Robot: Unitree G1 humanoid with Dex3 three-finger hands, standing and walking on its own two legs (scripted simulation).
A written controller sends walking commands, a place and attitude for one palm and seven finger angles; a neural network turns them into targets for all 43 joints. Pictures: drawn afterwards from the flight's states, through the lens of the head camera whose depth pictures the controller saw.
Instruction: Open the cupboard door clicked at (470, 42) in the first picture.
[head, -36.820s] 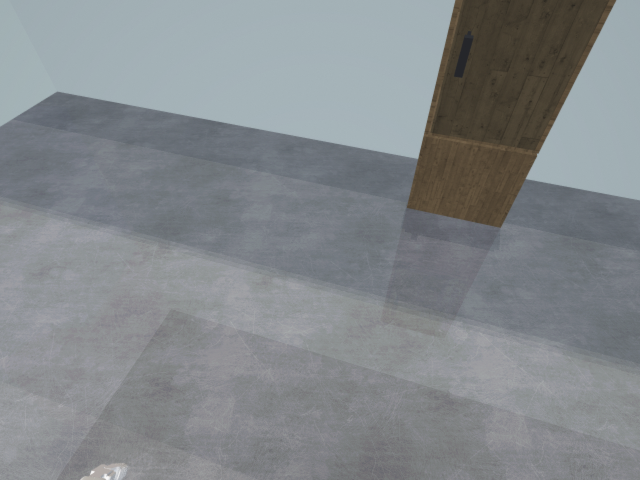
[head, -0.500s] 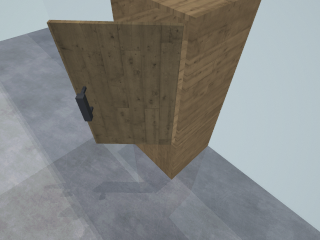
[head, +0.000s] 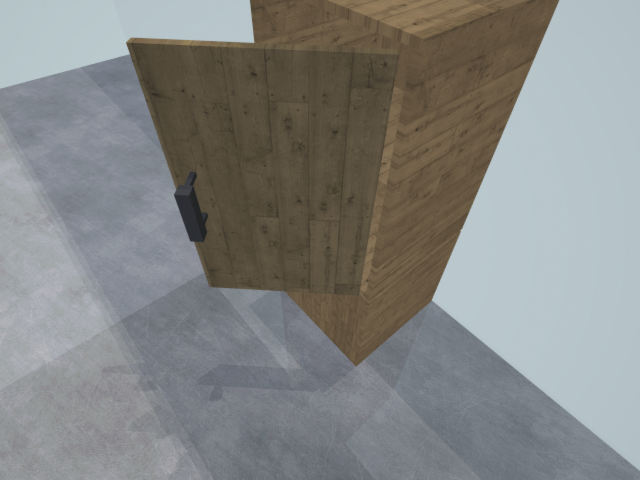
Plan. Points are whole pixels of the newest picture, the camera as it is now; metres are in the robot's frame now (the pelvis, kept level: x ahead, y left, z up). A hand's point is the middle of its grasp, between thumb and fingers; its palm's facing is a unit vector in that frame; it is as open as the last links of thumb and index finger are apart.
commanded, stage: shuffle to correct the standing spot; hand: left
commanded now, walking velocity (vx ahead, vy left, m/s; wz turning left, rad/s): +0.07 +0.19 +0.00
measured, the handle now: (195, 206) +0.56 +0.29 -0.03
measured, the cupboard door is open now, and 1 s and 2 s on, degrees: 46 46 46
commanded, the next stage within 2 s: come to a stop and stand still in 0.04 s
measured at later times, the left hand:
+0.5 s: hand out of the picture +0.08 +0.21 -0.17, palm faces +0.01 -0.97 -0.23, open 7.2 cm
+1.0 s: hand out of the picture +0.03 +0.16 -0.16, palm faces +0.04 -0.99 -0.17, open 7.3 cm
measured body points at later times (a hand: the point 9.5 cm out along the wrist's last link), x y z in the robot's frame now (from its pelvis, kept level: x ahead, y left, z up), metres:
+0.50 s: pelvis +0.03 +0.04 +0.00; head +0.05 +0.03 +0.45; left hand +0.08 +0.27 -0.15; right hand +0.01 -0.17 -0.16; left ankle +0.01 +0.10 -0.73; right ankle +0.04 -0.08 -0.73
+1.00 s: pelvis +0.05 +0.00 +0.01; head +0.06 +0.00 +0.46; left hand +0.03 +0.21 -0.15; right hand +0.03 -0.21 -0.15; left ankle +0.01 +0.10 -0.73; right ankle +0.04 -0.08 -0.73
